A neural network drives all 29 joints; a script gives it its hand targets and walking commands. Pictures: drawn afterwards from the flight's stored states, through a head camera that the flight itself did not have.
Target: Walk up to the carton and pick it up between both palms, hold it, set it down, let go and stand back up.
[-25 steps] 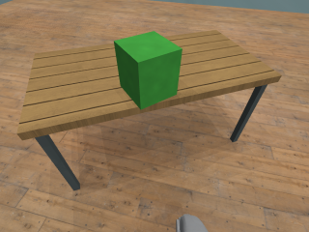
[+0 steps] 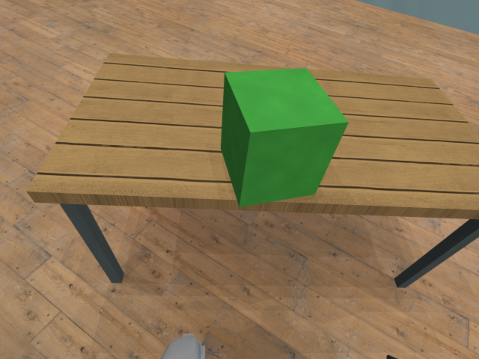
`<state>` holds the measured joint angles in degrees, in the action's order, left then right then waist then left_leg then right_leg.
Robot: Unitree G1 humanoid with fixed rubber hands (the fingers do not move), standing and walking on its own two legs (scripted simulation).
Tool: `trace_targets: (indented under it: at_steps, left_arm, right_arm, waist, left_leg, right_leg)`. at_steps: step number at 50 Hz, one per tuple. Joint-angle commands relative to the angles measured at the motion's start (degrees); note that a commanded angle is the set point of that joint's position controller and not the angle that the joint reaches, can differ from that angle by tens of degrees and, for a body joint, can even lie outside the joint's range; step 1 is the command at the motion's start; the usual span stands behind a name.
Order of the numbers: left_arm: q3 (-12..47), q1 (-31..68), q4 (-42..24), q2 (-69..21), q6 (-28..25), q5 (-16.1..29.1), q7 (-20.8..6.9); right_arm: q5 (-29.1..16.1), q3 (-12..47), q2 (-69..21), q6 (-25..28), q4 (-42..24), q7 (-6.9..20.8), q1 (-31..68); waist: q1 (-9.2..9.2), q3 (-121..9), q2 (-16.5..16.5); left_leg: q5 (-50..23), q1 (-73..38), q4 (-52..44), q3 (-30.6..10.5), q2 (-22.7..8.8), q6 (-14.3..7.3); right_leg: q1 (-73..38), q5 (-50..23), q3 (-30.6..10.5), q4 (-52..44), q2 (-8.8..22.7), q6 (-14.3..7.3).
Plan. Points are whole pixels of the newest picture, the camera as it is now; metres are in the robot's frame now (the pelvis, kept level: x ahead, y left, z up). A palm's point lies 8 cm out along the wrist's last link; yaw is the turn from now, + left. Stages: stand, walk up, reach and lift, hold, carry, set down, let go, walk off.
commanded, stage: walk up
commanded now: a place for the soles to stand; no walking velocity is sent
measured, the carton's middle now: (272, 137) +0.60 -0.04 +0.02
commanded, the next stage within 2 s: none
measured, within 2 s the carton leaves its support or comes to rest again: neither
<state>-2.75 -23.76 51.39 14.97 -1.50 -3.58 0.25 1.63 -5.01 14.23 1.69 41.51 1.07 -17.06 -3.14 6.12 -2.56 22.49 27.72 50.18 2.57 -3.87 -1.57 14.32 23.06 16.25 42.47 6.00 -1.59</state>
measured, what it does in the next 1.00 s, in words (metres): walks ahead: left foot, then right foot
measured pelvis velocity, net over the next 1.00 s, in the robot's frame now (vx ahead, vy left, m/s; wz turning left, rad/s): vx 0.25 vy -0.11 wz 0.12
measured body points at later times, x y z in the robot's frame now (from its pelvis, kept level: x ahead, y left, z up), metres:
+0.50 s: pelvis +0.16 -0.10 -0.02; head +0.15 -0.11 +0.43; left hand +0.24 +0.16 -0.12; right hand +0.19 -0.36 -0.16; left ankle +0.12 +0.06 -0.67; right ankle +0.22 -0.23 -0.71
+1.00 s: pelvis +0.25 -0.11 +0.00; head +0.27 -0.10 +0.45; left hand +0.28 +0.13 -0.13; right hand +0.44 -0.31 -0.10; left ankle +0.30 +0.01 -0.71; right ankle +0.22 -0.23 -0.71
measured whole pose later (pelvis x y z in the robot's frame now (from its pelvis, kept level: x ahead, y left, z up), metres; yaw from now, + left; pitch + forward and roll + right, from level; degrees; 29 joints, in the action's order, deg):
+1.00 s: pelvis +0.25 -0.11 +0.00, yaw +7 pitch -1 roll +0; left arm 0.8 -19.5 41.0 13.2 -0.1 -0.1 -0.1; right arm 0.0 1.6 11.1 -2.2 40.1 0.5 -6.3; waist -1.9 4.7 -0.8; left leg 15.4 23.7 40.6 3.2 -2.9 0.2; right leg 14.1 25.4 3.8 41.0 1.7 0.2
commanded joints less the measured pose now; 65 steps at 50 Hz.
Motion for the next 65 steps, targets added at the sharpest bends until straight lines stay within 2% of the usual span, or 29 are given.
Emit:
trace_targets:
  at_steps: [1,2,3,4,5,7,9,15,17,18,19,20,21,22,23,26,30,33,34,36,37,38,39,40,42,44,46,51,65]
  left_arm:
    - [-0.9,4.0,-7.5,7.2,-1.0,0.2,-0.8]
    - [0.2,2.2,-8.2,3.9,-0.6,0.2,-1.3]
    - [0.8,1.8,-9.9,2.7,0.1,0.2,-1.7]
    - [-0.8,4.6,-11.2,7.9,1.6,-0.5,-1.7]
    - [-1.3,5.8,-11.9,9.5,2.4,-0.4,-1.7]
    - [-0.8,4.9,-11.7,8.1,2.0,-0.3,-1.8]
    - [-0.7,1.6,-11.6,6.9,1.7,0.5,-2.2]
    - [-0.5,2.2,-13.6,5.2,1.2,2.1,-3.8]
    - [-0.9,-1.0,-13.3,4.8,0.6,2.2,-4.0]
    - [-1.2,-5.8,-12.0,4.9,0.3,2.2,-3.9]
    - [-2.0,-10.2,-10.7,6.8,-0.1,1.8,-3.6]
    - [-3.1,-13.1,-9.9,10.1,-0.5,1.5,-3.2]
    - [-4.1,-13.8,-10.9,15.0,-0.6,1.6,-2.4]
    - [-5.2,-10.7,-11.9,18.0,0.2,2.5,-1.3]
    - [-5.5,-5.4,-13.4,18.5,0.5,2.6,-0.2]
    - [-3.4,-0.8,-13.9,13.8,-0.4,1.9,0.4]
    - [-2.2,1.3,-13.6,12.4,-1.4,1.5,1.2]
    - [-1.0,3.6,-14.1,11.0,-1.5,1.3,1.4]
    - [-0.5,4.1,-14.3,10.9,-1.4,1.9,1.2]
    - [0.4,4.1,-14.4,9.8,-0.7,3.0,0.6]
    - [1.1,2.8,-14.9,7.8,-0.5,3.3,0.3]
    - [1.9,0.3,-15.5,4.9,-0.2,3.7,0.0]
    - [2.1,-2.9,-15.4,4.1,1.0,4.1,0.2]
    - [0.8,-3.7,-14.5,6.2,2.1,3.9,0.8]
    - [1.0,-3.5,-13.8,6.3,1.9,3.4,0.6]
    - [0.9,-6.6,-13.6,6.8,0.5,3.2,0.4]
    - [0.3,-1.6,-15.3,10.1,-0.3,3.4,0.4]
    - [0.2,-0.1,-15.9,9.8,-0.3,3.7,0.2]
    - [0.0,5.7,-16.5,8.6,0.4,3.5,-0.5]
  right_arm:
    - [0.3,-1.5,3.8,2.7,-2.0,-0.8,-13.8]
    - [0.6,-3.0,8.1,2.7,-1.5,-1.5,-17.5]
    - [1.8,-4.0,13.7,2.6,-3.2,-2.4,-19.2]
    - [1.1,-3.9,13.9,1.5,-3.7,-3.7,-17.0]
    - [0.6,-3.6,13.5,1.5,-3.5,-4.5,-16.3]
    - [1.2,-2.5,12.0,2.4,-4.2,-4.6,-12.6]
    - [1.2,-1.9,11.1,3.1,-4.2,-4.2,-7.5]
    - [1.9,-1.5,12.1,3.3,-3.7,-3.0,-2.6]
    - [1.8,-1.7,13.1,2.5,-4.1,-2.4,-1.1]
    - [1.4,-1.6,13.0,1.8,-4.3,-2.0,0.3]
    - [1.5,-0.7,10.6,1.1,-4.1,-1.6,-0.9]
    - [1.6,0.8,6.0,0.6,-5.1,-1.2,-2.1]
    - [0.9,2.5,1.5,0.4,-7.8,-1.0,-2.6]
    - [0.6,1.5,4.0,-0.5,-8.8,-1.4,-1.2]
    - [0.3,1.0,6.6,-1.0,-9.9,-1.6,-1.2]
    - [1.1,1.1,6.2,-0.8,-8.0,-0.6,-2.3]
    - [0.4,1.1,5.2,-0.8,-8.0,0.0,-1.8]
    - [-0.5,2.0,2.7,-0.8,-7.3,-0.1,-1.1]
    - [-0.5,2.2,2.2,-0.6,-6.7,-0.2,-2.2]
    - [-0.4,1.2,4.3,0.0,-5.5,-0.7,-4.8]
    - [-0.1,0.2,7.7,0.1,-5.6,-1.0,-4.6]
    - [0.1,-0.5,11.7,0.2,-6.9,-1.4,-2.2]
    - [-1.0,0.2,12.0,-0.4,-7.8,-1.7,0.8]
    - [-1.7,0.2,11.9,-1.1,-7.4,-2.1,3.0]
    - [-1.5,1.3,9.8,-2.0,-7.6,-2.3,6.7]
    - [-1.6,1.9,9.1,-2.2,-8.1,-2.1,11.3]
    - [-2.2,2.6,7.9,-2.1,-7.6,-1.2,10.1]
    - [-1.2,2.8,8.1,-1.4,-6.3,-1.1,11.0]
    - [-1.2,3.0,8.0,-1.7,-3.0,-0.4,9.4]
  waist:
    - [8.17,-8.2,5.0]
    - [10.15,-9.8,16.6]
    - [10.97,-8.2,21.8]
    - [11.08,-4.5,13.7]
    - [10.51,-2.3,11.0]
    - [8.6,-2.3,11.4]
    - [5.28,-3.0,11.7]
    - [3.1,0.8,13.8]
    - [1.41,-0.9,12.7]
    - [-1.23,-1.9,10.2]
    - [-2.8,-3.5,4.0]
    - [-4.29,-4.6,-7.7]
    - [-5.06,-5.7,-20.2]
    - [-4.39,-1.9,-15.9]
    - [-2.69,2.6,-14.7]
    - [-0.09,5.3,-9.3]
    - [1.83,1.5,-6.3]
    - [3.42,-2.6,-4.3]
    - [4.45,-4.6,-3.5]
    - [6.84,-8.0,-0.7]
    - [7.24,-10.7,3.8]
    - [6.02,-13.2,12.6]
    - [4.12,-14.7,13.5]
    - [4.27,-13.4,14.6]
    - [3.54,-8.9,11.7]
    - [1.36,-10.2,9.4]
    - [3.05,-9.5,5.1]
    - [2.4,-11.5,1.6]
    - [3.03,-5.7,0.6]
  left_leg:
    - [-9.0,-28.4,-13.6,3.3,3.6,-1.8]
    - [3.2,-33.8,-19.8,-9.5,-2.1,-4.7]
    - [22.3,-30.7,-31.3,-37.6,-16.1,-10.2]
    - [32.6,-24.4,-37.6,-48.2,-21.6,-14.8]
    - [29.9,-22.0,-37.6,-48.8,-22.3,-16.6]
    - [9.5,-21.3,-33.4,-37.9,-19.6,-15.8]
    - [1.6,-16.1,-32.3,-28.4,-17.7,-14.5]
    - [-0.9,-4.3,-29.8,-14.8,-12.2,-12.2]
    - [8.0,0.6,-26.9,-11.8,-10.5,-10.2]
    - [14.9,5.3,-22.5,-9.2,-8.5,-8.9]
    - [20.6,10.0,-13.9,-5.8,-4.5,-7.4]
    - [21.4,15.1,1.0,-0.2,0.1,-5.0]
    - [17.7,20.2,17.5,4.6,5.6,-0.9]
    - [15.6,20.2,23.1,-1.8,2.6,-0.2]
    - [13.9,19.8,25.8,-2.7,0.2,0.3]
    - [5.9,16.9,22.4,-4.4,-3.5,0.9]
    - [6.3,9.7,12.8,-4.2,-3.9,1.4]
    - [-0.5,-2.2,-0.6,-1.9,-2.1,0.8]
    - [-7.2,-8.6,-6.1,-0.4,-0.5,0.3]
    - [-21.1,-21.6,-17.9,1.2,2.0,-0.4]
    - [-26.1,-26.0,-19.0,-3.8,-1.9,-2.3]
    - [-32.3,-25.6,-21.1,-16.0,-10.9,-6.4]
    - [-26.1,-18.3,-25.5,-23.4,-16.3,-12.6]
    - [-15.4,-13.4,-26.9,-25.6,-16.9,-15.5]
    - [-13.3,-12.0,-25.7,-18.0,-13.1,-12.1]
    - [-23.8,-12.6,-17.3,-9.5,-7.8,-6.8]
    - [-24.1,-13.0,-13.7,-5.2,-3.3,-3.2]
    - [-30.8,-15.4,-12.8,-3.5,-3.1,-3.0]
    - [-15.6,-15.9,-20.3,-3.6,-2.6,-1.5]
  right_leg:
    - [17.4,3.6,-9.4,-5.2,9.2,-6.0]
    - [24.4,5.6,-4.9,9.6,2.9,-2.6]
    - [33.2,10.7,-7.0,24.4,-2.7,0.3]
    - [33.6,9.4,-13.4,32.1,-0.8,0.5]
    - [34.0,7.2,-15.5,35.9,1.7,0.4]
    - [33.8,3.8,-17.9,34.7,2.8,1.4]
    - [27.9,2.4,-19.7,30.7,3.9,2.7]
    - [15.3,0.5,-15.8,9.2,1.9,2.8]
    - [5.1,-2.4,-12.4,2.8,-0.9,2.3]
    - [-3.5,-7.1,-9.7,-2.3,-2.8,2.0]
    - [-11.3,-6.7,-8.6,-3.3,-5.1,1.9]
    - [-15.1,0.5,-16.6,-7.3,-0.9,0.8]
    - [-11.7,22.0,-40.8,-22.0,12.8,-4.5]
    - [-4.2,34.4,-52.6,-31.9,17.4,-10.6]
    - [1.0,38.7,-54.9,-35.0,19.6,-13.9]
    - [2.3,19.4,-45.3,-29.8,15.4,-13.2]
    - [2.9,-6.7,-37.8,-24.2,16.9,-14.6]
    - [4.0,-33.0,-25.2,-15.9,13.0,-11.8]
    - [6.0,-34.2,-21.8,-13.0,11.2,-9.9]
    - [10.2,-27.7,-17.0,-6.5,7.1,-5.0]
    - [11.7,-22.4,-14.9,-2.1,4.5,-2.2]
    - [12.7,-11.3,-11.9,5.2,-0.9,1.3]
    - [6.7,6.3,-13.2,6.0,-4.4,2.2]
    - [3.3,10.3,-15.0,7.3,-3.3,2.1]
    - [4.4,6.5,-14.2,0.7,-3.2,1.6]
    - [1.5,-10.0,-17.7,-9.3,-0.9,1.0]
    - [3.7,-16.2,-23.3,-13.0,2.6,-0.5]
    - [-0.6,-31.3,-20.5,-11.3,2.3,-0.4]
    - [4.3,-8.3,-21.1,-17.8,1.5,-1.3]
